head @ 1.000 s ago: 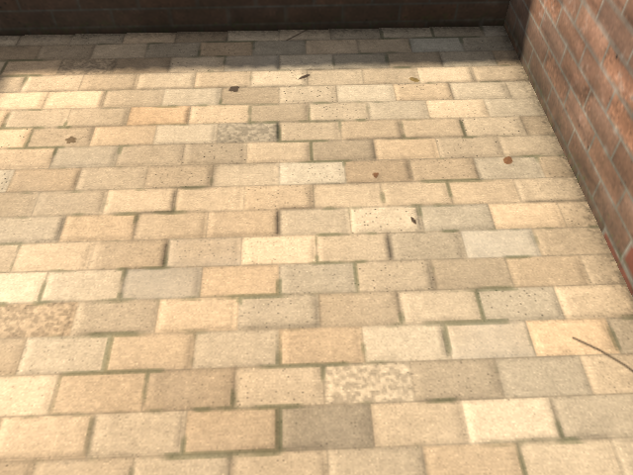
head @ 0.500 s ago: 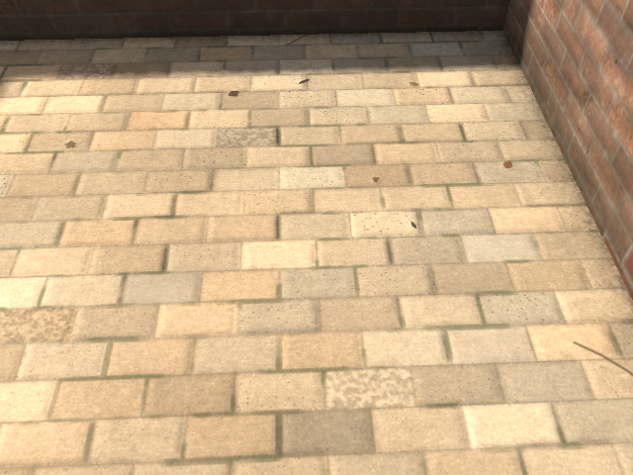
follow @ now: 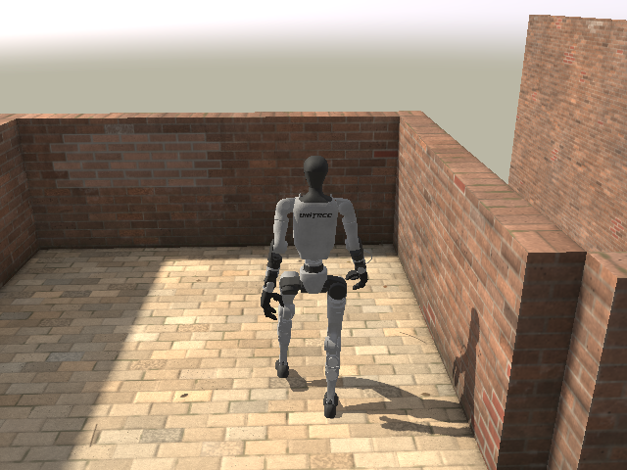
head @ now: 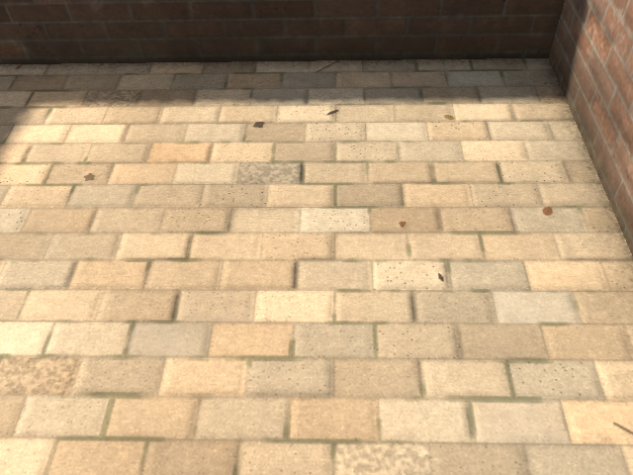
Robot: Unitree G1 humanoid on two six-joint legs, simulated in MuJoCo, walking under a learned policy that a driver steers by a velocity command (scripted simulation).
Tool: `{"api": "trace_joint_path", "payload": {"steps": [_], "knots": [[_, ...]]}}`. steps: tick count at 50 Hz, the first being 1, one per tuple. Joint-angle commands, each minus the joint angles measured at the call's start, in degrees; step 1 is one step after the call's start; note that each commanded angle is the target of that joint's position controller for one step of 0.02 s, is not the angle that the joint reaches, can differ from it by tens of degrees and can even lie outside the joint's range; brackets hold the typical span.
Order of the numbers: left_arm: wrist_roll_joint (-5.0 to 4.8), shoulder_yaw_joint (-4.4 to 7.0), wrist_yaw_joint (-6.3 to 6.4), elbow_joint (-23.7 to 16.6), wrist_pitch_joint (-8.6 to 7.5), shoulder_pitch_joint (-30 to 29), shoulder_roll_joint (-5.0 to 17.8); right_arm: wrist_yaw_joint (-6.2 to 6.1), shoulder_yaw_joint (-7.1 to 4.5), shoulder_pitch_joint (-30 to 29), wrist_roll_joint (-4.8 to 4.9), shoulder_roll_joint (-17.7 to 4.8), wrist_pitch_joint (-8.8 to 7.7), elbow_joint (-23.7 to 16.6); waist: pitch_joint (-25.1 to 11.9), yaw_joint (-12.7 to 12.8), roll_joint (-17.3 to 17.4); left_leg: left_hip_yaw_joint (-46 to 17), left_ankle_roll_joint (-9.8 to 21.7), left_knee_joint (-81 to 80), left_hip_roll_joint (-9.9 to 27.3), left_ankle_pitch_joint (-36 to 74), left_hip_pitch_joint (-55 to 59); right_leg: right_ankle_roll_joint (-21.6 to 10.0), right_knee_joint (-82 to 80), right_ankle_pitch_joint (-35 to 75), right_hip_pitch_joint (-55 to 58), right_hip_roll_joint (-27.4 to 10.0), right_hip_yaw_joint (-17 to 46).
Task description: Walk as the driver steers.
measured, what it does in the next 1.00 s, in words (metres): walks ahead: left foot, then right foot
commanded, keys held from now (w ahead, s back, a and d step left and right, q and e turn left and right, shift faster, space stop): w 1.00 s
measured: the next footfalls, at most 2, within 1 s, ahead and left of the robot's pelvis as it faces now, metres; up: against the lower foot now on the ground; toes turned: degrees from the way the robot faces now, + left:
left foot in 0.20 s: +0.32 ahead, +0.14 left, +0.00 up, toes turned +3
right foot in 0.76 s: +0.64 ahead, -0.10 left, +0.00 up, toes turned -3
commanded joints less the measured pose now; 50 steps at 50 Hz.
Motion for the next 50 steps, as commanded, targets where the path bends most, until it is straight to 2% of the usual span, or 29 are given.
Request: {"api": "trace_joint_path", "payload": {"steps": [1,5,7,8,9,10,11,12,13,14,15,16,18,22,27,32,35,36,37,38,39,40,41,42,43,44,45,47,50], "knots": [[-0.23,1.8,0.91,-2.77,-0.3,1.6,10.64,0.79,0.9,-9.7,0.11,-0.2,-0.74,-5.54,9.49,0.29,-5.74,2.39,-0.69,-11.0,-1.83,5.9,-1.89,-7.33,-7.26,18.16,-6.45,-13.91,6.99],[-1.16,2.39,1.01,-2.13,0.04,3.85,10.82,2.12,1.13,-14.64,0.45,-1.28,-1.26,-7.89,10.59,-0.02,-6.11,2.04,1.68,-18.34,-3.14,5.65,-0.64,-6.8,-5.2,21.79,0.14,-16.63,5.61],[-0.99,2.94,1.03,-2.64,0.41,2.48,12.01,2.59,0.41,-12.45,0.4,-3.2,-1.63,-7.98,7.52,-2.66,-7.5,2.85,3.6,-19.91,-5.11,2.59,4.74,-5.65,-0.02,35.28,3.91,-17.58,4.62],[-0.74,3.29,1.04,-2.93,0.72,1.7,12.92,2.5,-0.41,-8.62,0.39,-4.94,-1.65,-7.18,3.97,-5.06,-9.11,3.97,4.63,-19.26,-7.07,0.69,10.65,-5.01,5.07,46.22,5.23,-17.63,4.14],[-0.44,3.36,0.98,-3.28,1.25,0.42,13.1,2.23,-1.7,0.01,0.47,-7.27,-1.56,-4.78,-1.32,-9.73,-9.9,5.32,6.1,-19.11,-9.35,-0.28,21.51,-3.87,15.27,54.4,3.88,-16.03,2.49],[-0.19,2.95,0.84,-4.18,1.41,-0.72,12.44,1.7,-3.01,10.42,0.44,-10.03,-1.22,-1.81,-7.35,-14.45,-9.42,2.04,8.21,-18.16,-6.74,0.11,37.82,-1.95,29.16,49.59,-5.49,-13.68,1.41],[0.15,1.08,0.08,-5.48,0.69,5.48,5.48,1.2,-4.39,19.37,-1.42,-16.14,-0.99,0.06,-18.5,-12.36,3.79,-23.23,16.59,-19.88,9.52,-8.48,61.45,1.12,53.5,22.32,-27.12,-5.23,0.85],[-1.29,0.17,-0.57,-4.58,-1.22,6.54,3.12,1.39,-3.29,19.83,-1.45,-13.54,-0.86,0.79,-25.87,-11.07,11.25,-46.79,20.69,-33.51,16.95,-16.39,66.35,1.66,67.21,-14.84,-36.84,1.55,9.46],[-2.99,1.72,-0.78,-6.69,-2.59,0.05,8.44,1.58,-2.1,14.24,-0.84,-9.74,-1.15,0.38,-16.37,-10.59,8.53,-40.72,16.68,-35.43,14.17,-18.29,58.91,0.13,71.57,-13.32,-43.01,-2.44,12.29],[-3.63,2.06,-0.49,-8.59,-3.1,-5.45,10.33,1.53,-1.22,8.47,-0.71,-6.87,-1.35,-0.84,-8.79,-9.03,4.41,-30.59,14.11,-36.07,12.23,-13.89,48.73,-0.81,70.34,-8.65,-43.82,-5.62,10.06],[-2.97,2.42,0.11,-9.0,-2.94,-7.71,10.34,1.86,-0.54,3.97,-1.11,-5.09,-1.78,-1.31,-4.13,-6.56,-0.82,-23.05,12.71,-37.82,10.13,-7.08,38.31,-0.9,66.17,-3.92,-40.94,-8.51,8.93],[-2.02,3.09,0.62,-8.72,-2.06,-7.04,10.08,2.11,-0.07,1.78,-1.68,-3.46,-2.25,-1.23,-2.42,-4.13,-0.54,-17.55,11.37,-39.3,7.63,-3.81,31.64,-1.12,62.27,-1.25,-36.72,-10.67,9.03],[-1.73,3.03,0.89,-8.12,-0.29,-3.98,7.27,2.28,0.09,2.31,-1.85,-2.95,-2.37,0.09,-0.79,-1.94,1.52,-12.84,11.65,-42.39,5.52,-3.19,25.55,-1.03,58.44,-0.02,-32.61,-11.87,8.7],[-0.85,3.65,1.15,-11.36,0.64,-11.85,8.59,0.56,-0.42,6.71,-1.81,-6.42,-2.39,1.85,3.51,-2.45,0.52,-9.06,12.79,-45.96,5.24,-0.58,25.04,1.4,47.83,8.42,-40.59,-13.08,7.73],[-0.81,3.25,0.09,-14.4,-0.25,-22.69,7.4,-0.76,-0.46,11.95,-1.09,-7.51,-1.6,2.79,4.55,-5.7,0.52,-4.18,10.09,-45.94,3.17,2.12,29.75,2.29,28.95,22.54,-41.44,-10.35,4.97],[-1.5,2.51,-1.56,-17.28,-0.76,-30.83,7.36,-0.99,-0.84,17.37,-0.5,-8.19,-0.54,5.03,6.43,-8.35,0.62,-3.79,9.63,-42.58,6.07,2.63,39.14,1.54,20.2,20.1,-42.74,-8.28,4.0],[-1.68,2.88,-2.48,-18.22,-1.34,-30.0,9.12,-1.27,-1.43,16.93,-0.35,-9.14,0.38,5.34,5.29,-6.38,1.96,-4.46,8.28,-38.04,8.47,9.94,44.09,-0.67,17.48,13.53,-39.66,-6.98,3.61],[-1.67,3.47,-2.52,-17.62,-1.51,-26.87,10.45,-1.32,-1.59,15.65,-0.37,-9.68,0.63,5.0,3.21,-4.33,2.93,-3.82,7.54,-34.42,8.14,18.86,44.44,-1.63,16.99,11.63,-34.32,-5.34,2.29],[-1.51,4.6,-2.38,-15.61,-1.61,-19.82,12.37,-1.29,-1.45,14.1,-0.35,-9.45,0.94,4.62,-1.03,-0.34,2.95,-1.73,6.3,-26.12,5.95,28.51,43.23,-3.04,15.9,11.87,-24.39,-3.15,0.4],[-1.2,6.12,-1.93,-12.47,-1.58,-9.0,15.83,-1.25,-0.69,13.77,-0.76,-7.71,1.02,3.85,-8.33,3.87,1.4,0.74,4.37,-12.68,2.65,26.76,35.92,-5.44,17.71,13.1,-8.04,-5.33,2.95],[0.04,7.61,-1.51,-10.86,-1.31,-0.03,21.97,-0.79,1.02,19.55,-1.55,-2.15,0.25,2.61,-18.32,3.0,-10.45,3.16,0.58,10.61,-4.83,4.66,14.53,-13.37,17.19,9.11,15.6,-20.79,26.18],[-0.47,6.72,-1.8,-10.18,-1.09,1.08,19.62,-0.31,1.76,20.41,-0.64,-0.61,-1.32,3.27,-23.6,2.5,-17.88,-3.73,-0.41,23.04,-10.93,-28.22,1.85,-18.11,6.42,1.8,22.61,-26.75,47.46],[-0.98,5.38,-1.82,-10.88,-1.18,-3.26,15.53,-0.04,0.27,15.33,0.94,-6.48,-2.47,2.19,-16.06,2.58,-13.51,-7.35,1.04,28.0,-6.8,-26.74,-4.38,-14.61,5.49,-1.61,17.17,-24.38,41.19],[-0.88,4.61,-1.66,-12.34,-1.12,-8.42,12.94,-0.08,0.13,10.43,1.48,-7.58,-2.97,0.72,-9.65,1.53,-9.82,-5.62,1.95,27.04,-3.61,-21.65,-5.3,-12.25,4.83,1.37,8.64,-22.25,32.12],[-0.42,3.95,-1.85,-13.02,-1.15,-12.74,11.26,-0.47,-0.07,8.19,0.83,-7.12,-2.8,0.45,-5.01,-0.49,-5.26,-4.36,1.88,23.01,-1.02,-16.81,-2.8,-11.02,2.74,6.37,-0.71,-19.96,25.61],[0.06,3.42,-2.01,-13.23,-1.38,-14.99,9.57,-0.84,-0.62,8.28,0.04,-6.79,-2.02,0.64,-2.71,-2.53,-5.28,-4.62,1.85,19.05,0.91,-13.84,0.77,-9.92,0.83,9.21,-6.8,-17.69,21.08],[0.35,3.22,-2.21,-12.85,-1.43,-15.41,9.01,-0.9,-0.59,9.71,-0.16,-5.45,-1.11,0.94,-1.87,-3.93,-6.33,-4.63,1.7,17.19,1.64,-12.22,3.86,-9.69,-0.93,10.1,-10.41,-16.56,18.67],[0.07,3.5,-2.03,-11.71,-1.73,-13.64,10.19,-1.12,-0.45,10.67,-0.35,-3.43,0.1,1.12,-0.39,-4.95,-6.13,-3.87,0.89,13.85,2.13,-10.48,4.67,-10.61,-3.34,13.55,-13.45,-15.78,15.26],[0.02,4.0,-0.95,-10.61,-1.67,-10.8,12.31,-1.29,-0.74,4.73,-1.05,-3.93,0.47,-1.08,1.91,-4.2,-4.65,-3.55,-0.87,5.14,2.45,-2.89,-1.03,-10.91,-5.01,17.82,-12.05,-15.67,12.32]]}}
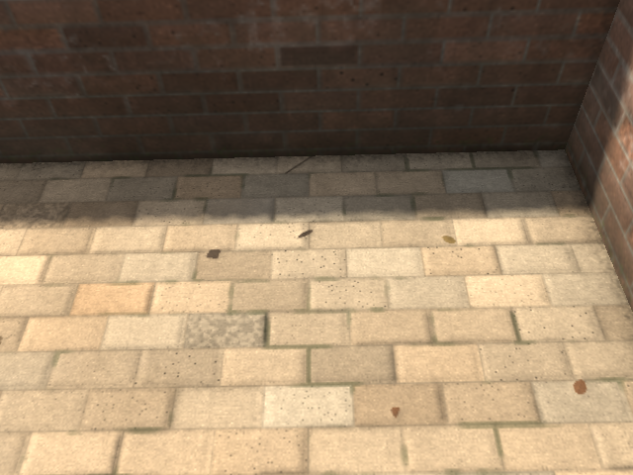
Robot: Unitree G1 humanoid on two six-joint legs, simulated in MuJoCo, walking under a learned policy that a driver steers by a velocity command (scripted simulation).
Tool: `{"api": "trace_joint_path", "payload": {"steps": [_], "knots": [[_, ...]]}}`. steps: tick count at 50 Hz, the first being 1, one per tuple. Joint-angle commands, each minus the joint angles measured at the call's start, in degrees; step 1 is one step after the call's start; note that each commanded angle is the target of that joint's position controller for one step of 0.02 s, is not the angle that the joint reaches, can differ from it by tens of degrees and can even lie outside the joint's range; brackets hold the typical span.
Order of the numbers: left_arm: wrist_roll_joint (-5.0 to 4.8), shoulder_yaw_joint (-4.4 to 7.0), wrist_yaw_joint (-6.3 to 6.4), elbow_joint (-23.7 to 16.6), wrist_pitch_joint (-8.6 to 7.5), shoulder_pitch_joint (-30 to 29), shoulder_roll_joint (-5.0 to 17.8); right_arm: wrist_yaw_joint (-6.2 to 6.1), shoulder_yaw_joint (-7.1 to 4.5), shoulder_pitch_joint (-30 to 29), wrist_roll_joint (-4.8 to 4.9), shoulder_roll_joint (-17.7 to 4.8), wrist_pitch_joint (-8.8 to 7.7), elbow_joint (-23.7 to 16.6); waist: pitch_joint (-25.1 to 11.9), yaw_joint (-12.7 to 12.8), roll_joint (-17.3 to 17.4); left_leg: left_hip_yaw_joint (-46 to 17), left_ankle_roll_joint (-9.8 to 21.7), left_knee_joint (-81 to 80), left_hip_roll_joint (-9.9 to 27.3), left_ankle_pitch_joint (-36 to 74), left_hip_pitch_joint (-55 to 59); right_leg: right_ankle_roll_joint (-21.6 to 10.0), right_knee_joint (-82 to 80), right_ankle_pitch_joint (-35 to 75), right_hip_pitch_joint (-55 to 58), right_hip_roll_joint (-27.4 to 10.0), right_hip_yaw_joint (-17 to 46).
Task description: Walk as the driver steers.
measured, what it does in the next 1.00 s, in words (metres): walks ahead: left foot, then right foot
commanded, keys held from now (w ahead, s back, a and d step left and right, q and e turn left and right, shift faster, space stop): w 0.98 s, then no key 0.02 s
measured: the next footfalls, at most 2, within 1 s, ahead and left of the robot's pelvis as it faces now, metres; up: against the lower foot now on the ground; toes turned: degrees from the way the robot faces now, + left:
left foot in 0.32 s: +0.36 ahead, +0.16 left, +0.00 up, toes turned +3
right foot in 0.88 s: +0.71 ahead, -0.09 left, +0.00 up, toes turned -1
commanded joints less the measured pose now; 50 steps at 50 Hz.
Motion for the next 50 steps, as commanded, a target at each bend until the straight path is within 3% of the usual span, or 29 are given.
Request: {"api": "trace_joint_path", "payload": {"steps": [1,5,10,13,14,15,16,17,18,19,20,21,23,24,26,29,33,38,41,42,43,44,45,46,47,48,49,50], "knots": [[-0.18,1.57,1.08,-2.61,-0.7,-0.48,8.54,-0.11,-0.74,-0.11,-0.61,-2.43,0.14,-2.78,1.19,-1.92,-4.92,-1.32,-1.38,-7.82,1.95,8.71,-4.93,-9.12,-10.77,11.23,1.49,-15.8,11.43],[-0.78,1.53,1.71,-1.66,-0.23,2.78,8.98,0.72,-0.09,-8.08,-0.25,-1.0,-0.37,-4.86,2.82,0.52,-5.52,1.19,-1.55,-21.63,-0.52,18.29,-2.4,-7.09,-11.36,10.04,2.81,-13.77,7.17],[-1.33,2.0,2.0,0.72,0.9,7.26,9.57,2.26,0.45,-15.07,0.35,-1.4,-0.94,-7.63,5.2,2.4,-5.82,1.41,-0.15,-29.23,-2.05,15.23,-3.86,-6.63,-8.0,10.26,11.69,-17.21,7.35],[-1.49,2.59,2.31,0.82,1.7,5.85,10.71,2.97,-0.22,-12.48,0.45,-3.59,-1.49,-7.81,3.23,-0.39,-7.26,2.49,2.14,-31.37,-3.9,8.91,2.01,-5.12,-2.85,20.39,15.33,-18.88,7.49],[-1.53,2.69,2.34,0.51,1.97,4.43,11.1,2.91,-1.01,-8.01,0.33,-5.09,-1.6,-6.7,0.35,-3.16,-7.94,4.26,3.2,-31.98,-5.9,7.85,9.13,-4.23,2.38,30.09,15.06,-17.9,6.33],[-1.38,2.23,2.31,0.17,2.26,3.59,9.96,2.62,-2.45,1.38,0.15,-7.6,-1.59,-3.7,-5.1,-7.51,-7.04,5.39,4.81,-32.25,-7.49,8.77,21.87,-2.68,13.13,35.35,11.93,-14.81,4.01],[-0.47,1.28,2.32,-1.12,2.3,4.26,8.08,2.07,-3.76,12.08,-0.6,-11.96,-1.51,-1.38,-13.62,-10.69,-1.09,-5.57,8.44,-30.48,2.04,9.83,40.13,-0.52,31.08,21.48,-0.18,-11.26,1.33],[-0.43,-1.1,1.56,-1.43,0.93,11.68,-0.28,2.32,-4.54,16.18,-0.73,-16.13,-1.28,0.19,-21.3,-6.67,14.71,-34.09,18.27,-37.6,15.06,-0.93,59.59,3.18,51.79,-17.28,-23.5,0.06,2.99],[-1.84,0.0,1.24,-0.91,-0.61,8.25,5.13,2.33,-2.91,15.79,-0.28,-10.59,-1.26,-0.16,-21.57,-8.57,10.61,-39.98,17.11,-42.72,14.52,-6.93,59.6,2.31,59.33,-24.43,-30.4,-1.57,11.22],[-3.11,0.87,1.11,-2.78,-1.49,2.45,8.55,2.09,-2.15,10.56,-0.11,-8.0,-1.47,-1.08,-13.11,-8.09,7.97,-31.16,14.19,-43.13,12.71,-4.58,52.71,1.26,60.71,-20.42,-34.72,-4.61,10.46],[-2.97,0.9,1.52,-3.58,-1.73,-1.02,8.74,1.99,-1.57,5.71,-0.43,-6.48,-1.55,-2.36,-8.73,-6.45,2.59,-24.04,12.63,-44.2,10.74,1.16,44.09,1.0,58.3,-14.89,-33.04,-7.8,8.88],[-2.0,1.34,1.94,-3.75,-1.43,-2.68,8.48,2.13,-1.1,2.45,-1.0,-4.86,-1.65,-2.73,-5.11,-4.68,0.36,-18.98,11.85,-45.87,8.81,6.35,35.99,1.15,54.4,-11.49,-30.29,-9.7,8.29],[-1.58,1.56,2.13,-3.24,0.17,-0.19,6.33,2.39,-0.53,1.43,-1.64,-3.09,-1.93,-2.19,-3.73,-1.61,2.0,-13.98,11.38,-49.22,6.61,9.15,28.78,1.13,50.09,-8.53,-24.25,-11.66,8.7],[-1.55,1.46,2.2,-3.1,0.81,0.42,5.17,2.3,-0.64,2.23,-1.39,-3.6,-2.05,-1.69,-2.98,-1.07,1.9,-12.33,11.81,-50.62,6.32,9.8,27.16,1.39,48.05,-8.16,-23.71,-12.04,8.36],[-1.17,1.53,2.34,-4.12,1.48,-2.26,4.93,1.66,-1.08,3.78,-1.21,-5.56,-2.19,-0.91,-0.83,-0.94,1.06,-9.83,12.4,-52.86,6.25,11.43,25.88,2.43,43.32,-4.4,-26.27,-12.48,7.81],[-0.64,1.64,2.16,-6.02,1.53,-8.24,4.97,0.65,-1.24,6.15,-0.99,-6.52,-1.75,-0.06,0.92,-2.19,0.31,-6.59,11.41,-54.22,5.31,12.65,27.56,3.75,33.58,5.15,-30.2,-12.33,7.36],[-1.01,1.0,1.35,-7.87,1.07,-15.8,3.76,0.19,-1.13,9.41,-0.42,-6.83,-1.38,1.1,2.67,-4.55,0.88,-1.97,9.28,-54.55,3.14,12.36,28.75,3.83,20.87,14.59,-27.65,-9.86,4.84],[-1.6,0.43,-0.16,-10.64,0.53,-22.84,4.17,0.04,-1.5,13.87,0.01,-7.49,-0.24,3.58,4.96,-6.58,1.19,-2.12,8.93,-51.03,6.51,13.37,37.53,2.59,13.8,10.97,-29.2,-8.36,4.34],[-1.7,1.08,-0.86,-10.78,-0.03,-20.05,6.36,-0.28,-2.05,12.52,0.19,-8.66,0.57,3.75,3.01,-3.69,2.8,-2.25,7.35,-45.71,8.13,24.17,41.07,0.26,11.54,4.84,-23.23,-6.48,3.23],[-1.53,1.89,-0.8,-9.5,-0.14,-15.21,7.81,-0.33,-2.1,10.95,0.33,-8.95,0.83,3.39,0.02,-0.68,3.31,-0.86,6.38,-40.26,6.97,33.84,40.6,-0.86,10.51,4.42,-15.66,-4.5,1.42],[-1.31,3.35,-0.48,-6.41,-0.12,-5.71,10.43,-0.32,-1.61,10.21,0.23,-7.67,1.05,3.02,-5.65,3.49,2.27,1.47,4.83,-29.58,3.84,38.42,37.09,-2.55,10.4,5.6,-2.47,-3.34,0.69],[-0.57,4.63,0.11,-4.16,-0.02,5.14,14.87,-0.33,-0.66,10.69,-0.76,-5.76,1.02,1.62,-14.29,6.68,-4.24,4.22,2.62,-11.28,0.24,23.32,24.7,-6.39,11.98,6.54,15.73,-13.81,12.71],[-0.56,5.19,-0.2,-2.83,0.21,8.21,18.63,0.38,1.63,17.69,-0.8,2.32,-0.41,1.29,-21.16,2.6,-19.64,2.53,-0.92,8.21,-10.91,-16.35,1.78,-15.97,4.71,-3.38,33.97,-26.31,40.75],[-1.01,3.59,-0.21,-3.14,0.22,7.8,12.96,0.74,0.39,14.1,0.64,-3.64,-1.82,1.81,-20.43,4.62,-14.63,-5.16,0.02,15.51,-8.52,-21.07,-5.04,-14.67,0.42,-10.62,33.17,-25.25,44.94],[-1.1,2.79,0.02,-4.24,0.04,2.5,10.36,0.93,-0.39,8.42,1.83,-6.63,-2.67,0.03,-12.1,4.12,-12.0,-4.2,1.1,16.46,-5.46,-16.44,-8.95,-11.84,-0.26,-8.72,26.0,-23.32,36.16],[-0.72,2.22,0.06,-5.4,-0.01,-2.11,8.91,0.57,-0.41,5.35,1.69,-6.57,-2.84,-0.53,-7.84,2.45,-6.97,-2.7,1.3,14.01,-2.39,-10.93,-6.98,-10.33,-1.61,-3.53,17.46,-21.17,29.32],[-0.17,1.75,-0.09,-5.8,-0.11,-5.14,7.35,0.2,-0.82,3.96,0.77,-6.22,-2.5,-0.63,-4.42,0.75,-5.18,-2.26,1.07,10.25,-0.65,-7.6,-4.26,-9.61,-3.32,1.29,9.82,-19.3,24.61],[0.5,1.22,-0.21,-5.89,-0.27,-6.79,6.05,0.01,-1.09,5.08,0.36,-5.52,-1.68,-0.31,-3.0,-1.38,-5.9,-2.53,0.83,8.11,0.46,-5.89,-0.12,-8.96,-4.65,8.58,4.76,-17.82,20.81]]}}
Over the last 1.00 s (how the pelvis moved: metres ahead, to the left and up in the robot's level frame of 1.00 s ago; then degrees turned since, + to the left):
0.59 -0.01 0.00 0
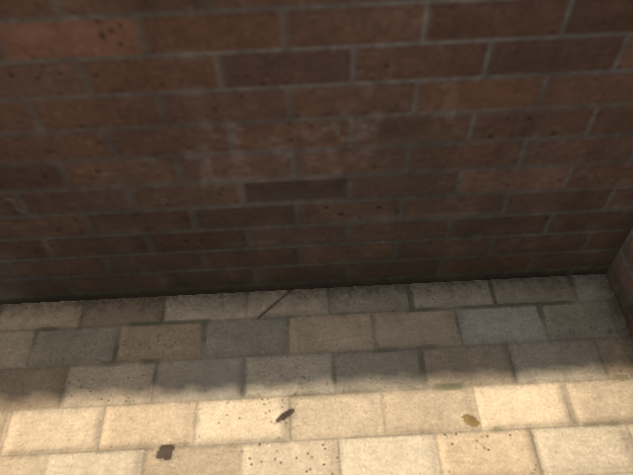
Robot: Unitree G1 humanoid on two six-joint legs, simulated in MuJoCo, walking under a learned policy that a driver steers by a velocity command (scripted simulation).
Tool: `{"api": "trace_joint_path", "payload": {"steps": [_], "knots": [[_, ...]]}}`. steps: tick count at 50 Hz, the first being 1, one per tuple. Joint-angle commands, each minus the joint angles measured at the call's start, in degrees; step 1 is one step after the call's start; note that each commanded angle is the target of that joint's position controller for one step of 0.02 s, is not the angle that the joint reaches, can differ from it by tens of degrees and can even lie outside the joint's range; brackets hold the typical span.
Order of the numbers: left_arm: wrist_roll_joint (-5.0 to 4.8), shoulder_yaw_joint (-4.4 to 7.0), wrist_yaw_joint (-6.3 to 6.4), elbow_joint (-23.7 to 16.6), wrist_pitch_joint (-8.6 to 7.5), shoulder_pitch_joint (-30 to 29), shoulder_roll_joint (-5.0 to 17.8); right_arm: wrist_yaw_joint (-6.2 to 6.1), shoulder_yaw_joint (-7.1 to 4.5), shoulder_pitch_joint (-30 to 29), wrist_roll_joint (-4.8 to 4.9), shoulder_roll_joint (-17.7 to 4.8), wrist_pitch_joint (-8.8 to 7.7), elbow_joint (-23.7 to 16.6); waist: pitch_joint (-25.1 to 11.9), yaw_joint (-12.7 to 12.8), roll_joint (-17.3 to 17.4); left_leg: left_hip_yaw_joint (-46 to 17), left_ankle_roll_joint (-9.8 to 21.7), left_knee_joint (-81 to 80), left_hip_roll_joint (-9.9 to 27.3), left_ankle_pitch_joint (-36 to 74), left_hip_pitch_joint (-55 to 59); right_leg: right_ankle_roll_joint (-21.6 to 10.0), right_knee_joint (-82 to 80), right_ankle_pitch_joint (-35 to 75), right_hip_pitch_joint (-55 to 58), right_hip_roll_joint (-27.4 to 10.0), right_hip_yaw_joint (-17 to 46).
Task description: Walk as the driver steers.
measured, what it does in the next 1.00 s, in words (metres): walks ahead: left foot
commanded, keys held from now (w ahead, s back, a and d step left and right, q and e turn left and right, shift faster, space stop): no key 1.00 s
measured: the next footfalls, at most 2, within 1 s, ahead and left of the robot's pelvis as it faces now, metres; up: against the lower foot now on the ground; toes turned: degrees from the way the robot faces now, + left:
left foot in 0.32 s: +0.29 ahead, +0.13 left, +0.00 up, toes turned +1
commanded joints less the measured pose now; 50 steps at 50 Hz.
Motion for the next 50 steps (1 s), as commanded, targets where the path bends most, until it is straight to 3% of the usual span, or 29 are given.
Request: {"api": "trace_joint_path", "payload": {"steps": [1,4,6,8,12,14,15,16,17,18,19,20,21,23,24,26,29,31,38,50], "knots": [[1.01,0.61,-0.06,-1.59,-0.76,1.73,4.78,-0.62,-1.56,0.27,-0.5,-4.59,0.02,-3.42,-4.05,-0.39,-5.32,-2.76,-0.07,-0.58,5.64,4.45,-11.5,-9.85,-15.14,16.16,12.33,-15.64,17.49],[1.1,0.83,0.73,-0.02,-0.94,2.95,6.82,-1.15,-1.36,0.09,-1.31,-2.53,1.43,-3.85,-3.08,-2.19,-4.72,-1.32,-2.22,-8.26,4.99,7.3,-9.95,-10.52,-15.04,34.97,8.51,-14.58,9.91],[0.96,0.78,1.49,0.32,-0.36,2.63,7.27,-1.04,-0.96,-3.05,-1.82,-1.81,1.76,-4.79,-3.38,-1.93,-5.02,-0.38,-2.92,-17.49,4.46,14.05,-8.4,-9.18,-14.57,38.0,7.82,-12.54,5.65],[0.81,0.77,1.88,0.93,0.14,3.62,7.85,-0.71,-0.48,-6.87,-1.71,-1.21,1.89,-5.45,-4.05,-0.41,-5.62,0.91,-2.83,-25.83,2.91,20.97,-4.8,-7.76,-14.26,37.24,7.73,-10.84,3.02],[0.25,0.59,2.13,3.09,1.15,5.83,7.96,-0.33,-0.55,-11.34,-1.52,-2.78,2.23,-6.29,-4.18,1.38,-6.08,0.37,-2.32,-33.53,1.33,23.27,-2.75,-7.42,-12.03,32.09,12.59,-12.33,4.47],[-0.22,0.62,2.31,3.71,1.72,5.2,7.94,-0.11,-0.8,-11.68,-1.94,-3.81,2.0,-6.43,-4.0,0.75,-6.1,0.36,-1.02,-36.81,0.74,20.84,-1.43,-6.61,-8.37,29.88,14.52,-13.08,5.92],[-0.36,0.6,2.68,3.36,2.13,3.03,8.15,-0.25,-1.18,-10.33,-2.12,-5.3,1.72,-6.28,-4.08,-0.81,-6.12,0.98,-0.38,-41.03,0.34,22.02,1.68,-5.26,-5.12,27.06,14.48,-11.87,6.03],[-0.14,0.18,2.82,3.26,1.82,4.4,6.81,-0.65,-1.96,-8.17,-2.52,-7.44,1.73,-5.46,-5.38,-1.24,-3.9,-0.48,0.66,-44.73,1.13,30.55,7.02,-3.08,-2.73,22.25,13.7,-9.6,6.05],[1.33,-0.18,2.8,2.97,1.58,6.5,5.84,-1.38,-2.4,-6.77,-3.05,-10.21,1.68,-5.73,-9.28,-0.44,-0.11,-5.19,2.76,-42.33,6.27,47.7,17.0,-0.69,1.96,14.23,10.72,-6.37,4.66],[1.89,-1.34,2.64,3.97,1.57,12.86,1.77,-1.93,-1.8,-7.68,-3.31,-9.59,2.14,-5.77,-13.09,3.59,7.59,-12.64,9.31,-39.95,13.15,55.46,27.62,2.37,5.8,-3.95,1.58,-3.51,3.52],[1.54,-1.47,3.15,4.09,2.53,10.8,1.99,-1.82,-0.81,-7.52,-3.08,-5.08,2.74,-4.91,-13.92,1.48,9.58,-17.15,12.57,-42.16,15.55,48.71,26.88,4.42,7.91,-14.63,0.26,-2.94,4.03],[0.74,-1.14,3.72,2.98,3.62,6.64,4.06,-1.76,-0.24,-8.77,-2.61,-3.35,3.23,-4.8,-12.18,1.31,8.94,-17.68,11.34,-44.31,14.27,39.89,23.79,4.86,6.5,-17.71,0.25,-3.24,4.78],[0.47,-1.09,4.34,2.7,4.81,4.9,4.64,-1.62,-0.13,-11.07,-2.67,-3.87,3.57,-5.21,-10.68,1.75,7.59,-17.05,9.4,-46.06,13.17,31.07,20.41,4.81,4.09,-16.34,1.33,-3.63,5.02],[1.29,-1.23,5.1,3.18,6.9,4.56,5.36,-1.19,-0.52,-16.32,-2.47,-6.15,3.89,-6.55,-7.59,3.21,6.32,-13.19,4.74,-49.3,9.54,11.3,10.41,3.83,-2.95,-9.06,8.06,-3.9,4.99],[1.24,-1.25,5.03,3.49,7.14,4.5,5.79,-1.17,-0.39,-19.16,-2.25,-5.78,3.92,-7.23,-4.66,3.78,5.5,-9.0,2.4,-49.83,6.46,4.51,7.77,3.22,-4.28,-9.44,7.66,-4.15,4.7],[0.81,-1.1,5.0,3.85,6.6,3.04,6.84,-0.75,-0.15,-17.62,-2.22,-4.81,3.25,-6.35,-4.03,2.28,2.45,-5.7,0.57,-46.88,3.29,14.32,8.12,2.43,-4.5,-5.49,9.79,-4.74,5.01],[0.89,-0.92,4.32,4.41,5.24,2.66,7.44,-0.86,-0.35,-15.07,-1.75,-5.36,2.41,-4.79,-8.27,1.35,-1.15,-3.99,2.58,-40.43,2.93,37.92,16.46,2.85,-4.68,4.27,10.11,-5.46,5.47],[0.71,-1.0,4.01,4.59,5.08,1.86,7.08,-1.01,-0.38,-14.91,-1.9,-5.43,2.77,-4.23,-9.21,1.15,-1.89,-3.79,3.74,-39.25,3.13,41.84,18.13,3.23,-4.23,6.61,10.74,-5.41,5.16],[0.76,-1.38,4.02,5.18,6.04,0.32,7.27,-1.0,-0.4,-17.74,-1.83,-5.49,4.5,-3.5,-5.28,1.26,-1.49,-2.94,3.19,-40.73,2.13,31.32,15.5,2.68,-5.35,1.8,9.73,-5.36,4.92],[0.83,-2.15,3.92,6.2,4.92,1.33,7.18,-1.78,-0.35,-18.6,-2.0,-6.32,5.61,-1.57,-2.77,0.68,-0.79,-3.33,1.89,-43.31,1.6,20.15,15.11,2.38,-7.19,-6.49,6.64,-5.34,4.61]]}}
Over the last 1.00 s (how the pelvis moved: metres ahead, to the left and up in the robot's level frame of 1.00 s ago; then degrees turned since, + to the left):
0.57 0.01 -0.01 0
